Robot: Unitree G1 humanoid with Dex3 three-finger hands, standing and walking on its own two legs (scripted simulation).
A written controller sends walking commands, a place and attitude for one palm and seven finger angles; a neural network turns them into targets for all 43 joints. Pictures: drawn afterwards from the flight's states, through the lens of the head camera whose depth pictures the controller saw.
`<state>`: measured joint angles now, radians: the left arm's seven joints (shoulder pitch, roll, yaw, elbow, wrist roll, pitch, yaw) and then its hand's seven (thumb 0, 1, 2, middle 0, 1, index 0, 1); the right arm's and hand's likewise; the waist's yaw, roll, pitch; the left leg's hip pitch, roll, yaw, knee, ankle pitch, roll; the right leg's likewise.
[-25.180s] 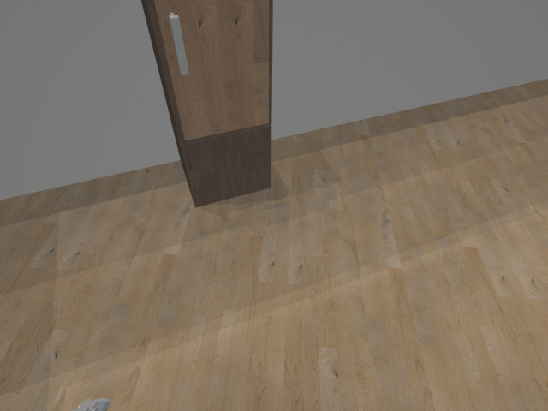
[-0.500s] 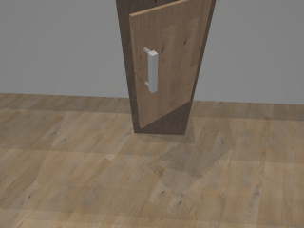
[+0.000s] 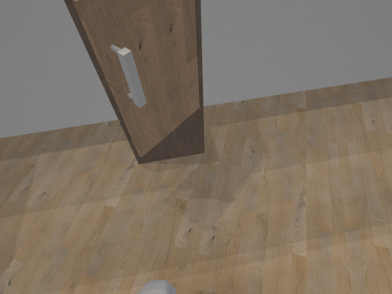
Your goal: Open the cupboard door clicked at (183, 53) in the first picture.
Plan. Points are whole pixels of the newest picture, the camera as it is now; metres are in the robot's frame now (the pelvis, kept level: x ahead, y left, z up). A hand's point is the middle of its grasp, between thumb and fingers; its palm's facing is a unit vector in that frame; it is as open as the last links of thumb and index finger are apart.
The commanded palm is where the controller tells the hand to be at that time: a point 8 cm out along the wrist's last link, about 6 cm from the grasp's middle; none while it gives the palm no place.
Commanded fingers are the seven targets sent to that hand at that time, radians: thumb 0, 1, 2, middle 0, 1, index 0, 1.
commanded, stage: walk to a spot facing it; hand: left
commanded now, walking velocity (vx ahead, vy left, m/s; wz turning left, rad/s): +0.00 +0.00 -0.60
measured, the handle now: (128, 77) +0.63 +0.24 +0.05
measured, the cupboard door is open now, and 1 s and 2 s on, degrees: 39 39 39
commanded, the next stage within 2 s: none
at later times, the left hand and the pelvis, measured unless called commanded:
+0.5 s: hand (119, 275) +0.17 +0.21 -0.15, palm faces -0.23 -0.95 -0.23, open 7.4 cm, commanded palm none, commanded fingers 0.00 0.90 0.90 -0.20 -0.30 -0.20 -0.30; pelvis +0.02 +0.02 +0.01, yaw -18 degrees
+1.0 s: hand (161, 247) +0.24 +0.12 -0.17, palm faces -0.56 -0.80 -0.20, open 7.4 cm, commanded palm none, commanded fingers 0.00 0.90 0.90 -0.20 -0.30 -0.20 -0.30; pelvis +0.05 +0.00 +0.00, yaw -37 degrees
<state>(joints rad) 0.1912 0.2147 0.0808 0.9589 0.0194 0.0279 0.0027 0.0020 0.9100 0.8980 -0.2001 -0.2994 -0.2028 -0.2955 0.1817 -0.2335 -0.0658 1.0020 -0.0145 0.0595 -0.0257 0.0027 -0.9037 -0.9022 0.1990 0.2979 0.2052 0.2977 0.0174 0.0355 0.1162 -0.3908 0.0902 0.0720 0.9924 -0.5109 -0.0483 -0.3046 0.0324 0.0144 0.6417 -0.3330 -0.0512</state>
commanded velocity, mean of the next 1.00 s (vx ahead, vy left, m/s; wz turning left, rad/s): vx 0.01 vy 0.00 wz -0.60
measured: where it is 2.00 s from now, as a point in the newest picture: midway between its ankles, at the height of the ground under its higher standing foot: (266, 292)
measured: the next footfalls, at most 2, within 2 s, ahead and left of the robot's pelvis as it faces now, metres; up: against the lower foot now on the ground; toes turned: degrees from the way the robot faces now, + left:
left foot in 0.30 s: +0.09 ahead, +0.16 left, +0.00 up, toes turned -13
right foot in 0.60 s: +0.02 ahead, -0.13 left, +0.00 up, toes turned -25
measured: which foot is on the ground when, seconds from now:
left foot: up 0.00-0.28, down 0.30-0.60, up 0.62-0.90, down 0.92-1.00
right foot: down 0.00-0.30, up 0.32-0.58, down 0.60-0.92, up 0.94-1.00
